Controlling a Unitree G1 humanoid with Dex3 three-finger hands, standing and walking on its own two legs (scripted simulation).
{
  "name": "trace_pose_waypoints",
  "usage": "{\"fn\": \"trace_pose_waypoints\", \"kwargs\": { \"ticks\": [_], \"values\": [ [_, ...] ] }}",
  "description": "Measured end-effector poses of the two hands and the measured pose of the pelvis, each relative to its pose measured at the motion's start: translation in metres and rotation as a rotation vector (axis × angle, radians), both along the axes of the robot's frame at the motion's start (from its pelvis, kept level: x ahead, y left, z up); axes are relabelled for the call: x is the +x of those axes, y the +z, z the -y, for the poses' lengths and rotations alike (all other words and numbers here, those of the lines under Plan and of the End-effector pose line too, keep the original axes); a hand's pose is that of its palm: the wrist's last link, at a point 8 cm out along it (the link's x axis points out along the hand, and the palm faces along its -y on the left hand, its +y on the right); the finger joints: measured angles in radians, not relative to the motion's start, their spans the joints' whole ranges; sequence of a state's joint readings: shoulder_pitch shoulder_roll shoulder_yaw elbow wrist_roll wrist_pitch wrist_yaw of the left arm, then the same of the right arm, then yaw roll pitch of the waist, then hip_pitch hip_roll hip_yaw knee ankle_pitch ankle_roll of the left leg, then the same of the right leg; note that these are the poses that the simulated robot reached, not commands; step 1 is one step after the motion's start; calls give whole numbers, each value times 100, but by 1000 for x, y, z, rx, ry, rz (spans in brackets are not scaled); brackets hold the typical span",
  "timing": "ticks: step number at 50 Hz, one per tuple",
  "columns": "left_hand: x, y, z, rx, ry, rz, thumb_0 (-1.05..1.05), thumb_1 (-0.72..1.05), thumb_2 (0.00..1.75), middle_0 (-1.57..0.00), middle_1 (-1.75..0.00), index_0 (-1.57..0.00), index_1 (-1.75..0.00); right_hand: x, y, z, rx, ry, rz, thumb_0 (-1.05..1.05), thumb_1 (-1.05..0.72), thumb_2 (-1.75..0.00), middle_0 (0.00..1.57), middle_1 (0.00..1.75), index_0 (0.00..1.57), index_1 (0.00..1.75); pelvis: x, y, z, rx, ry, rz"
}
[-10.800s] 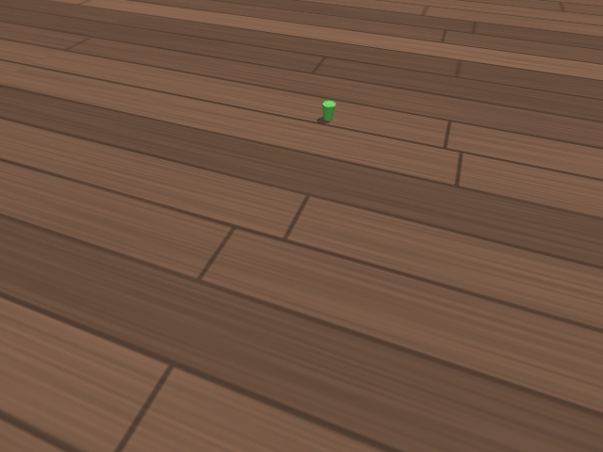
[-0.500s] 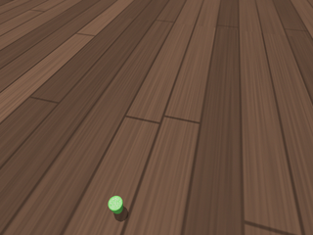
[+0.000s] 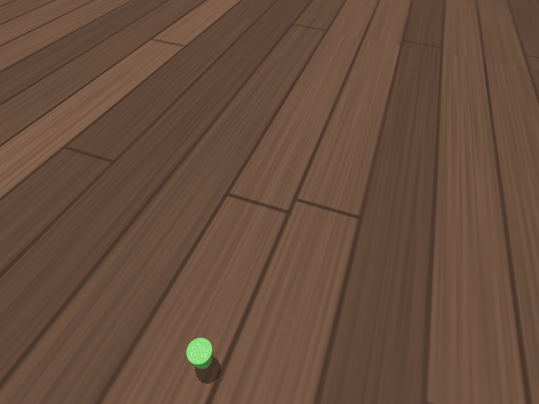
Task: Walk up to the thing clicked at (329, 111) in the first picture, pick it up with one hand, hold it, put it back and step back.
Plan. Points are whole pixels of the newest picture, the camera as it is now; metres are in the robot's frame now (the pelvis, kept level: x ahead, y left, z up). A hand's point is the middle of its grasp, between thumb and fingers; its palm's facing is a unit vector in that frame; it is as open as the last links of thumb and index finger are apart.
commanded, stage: walk up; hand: left
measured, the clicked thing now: (201, 355) +0.40 +0.23 -0.71
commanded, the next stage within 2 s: none
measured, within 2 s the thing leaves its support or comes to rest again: neither
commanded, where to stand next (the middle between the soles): +0.02 +0.00 m, yaw -1 degrees
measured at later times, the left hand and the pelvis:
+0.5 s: hand out of the picture +0.08 +0.28 -0.14, palm faces -0.02 -0.94 -0.35, open 7.4 cm; pelvis +0.00 +0.02 +0.02, yaw -1 degrees
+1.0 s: hand out of the picture +0.06 +0.28 -0.14, palm faces -0.01 -0.94 -0.34, open 7.4 cm; pelvis +0.00 +0.02 +0.02, yaw +0 degrees
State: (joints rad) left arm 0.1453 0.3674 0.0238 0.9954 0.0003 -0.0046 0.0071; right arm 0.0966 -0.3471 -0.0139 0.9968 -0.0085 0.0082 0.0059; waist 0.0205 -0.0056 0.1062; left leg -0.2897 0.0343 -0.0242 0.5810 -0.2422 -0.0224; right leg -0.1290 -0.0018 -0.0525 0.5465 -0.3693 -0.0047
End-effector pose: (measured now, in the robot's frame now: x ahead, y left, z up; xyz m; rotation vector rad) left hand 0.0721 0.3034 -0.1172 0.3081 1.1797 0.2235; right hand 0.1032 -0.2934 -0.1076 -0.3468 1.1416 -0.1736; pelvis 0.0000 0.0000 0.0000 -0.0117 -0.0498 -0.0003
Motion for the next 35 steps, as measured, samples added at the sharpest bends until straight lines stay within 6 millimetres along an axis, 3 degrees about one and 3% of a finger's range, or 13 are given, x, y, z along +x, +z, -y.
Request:
{"fn": "trace_pose_waypoints", "kwargs": {
  "ticks": [6, 11, 29, 35],
  "values": [
    [3, 8, -4, -2, -4, -22, 0, 90, 90, -20, -30, -21, -30, 26, 10, -9, 21, 15, 62, 1, -91, -89, 20, 30, 20, 30, 4, 8, -5, 3, -5, -1],
    [4, 14, -10, 4, 3, -22, 0, 90, 90, -20, -30, -21, -30, 29, 13, -14, 25, 13, 66, 1, -91, -89, 20, 30, 20, 30, 4, 12, -10, 3, -9, 3],
    [-7, 13, -22, -10, -8, -74, 0, 90, 90, -20, -30, -20, -30, -34, 8, -19, 14, -65, -78, 1, -91, -89, 20, 30, 20, 30, -2, 18, -23, 3, -15, -3],
    [-13, 11, -21, -15, -7, -90, 0, 90, 90, -20, -30, -20, -30, -46, 6, -20, 15, -79, -99, 1, -91, -89, 20, 30, 20, 30, -4, 18, -24, 4, -13, -10]
  ]
}}
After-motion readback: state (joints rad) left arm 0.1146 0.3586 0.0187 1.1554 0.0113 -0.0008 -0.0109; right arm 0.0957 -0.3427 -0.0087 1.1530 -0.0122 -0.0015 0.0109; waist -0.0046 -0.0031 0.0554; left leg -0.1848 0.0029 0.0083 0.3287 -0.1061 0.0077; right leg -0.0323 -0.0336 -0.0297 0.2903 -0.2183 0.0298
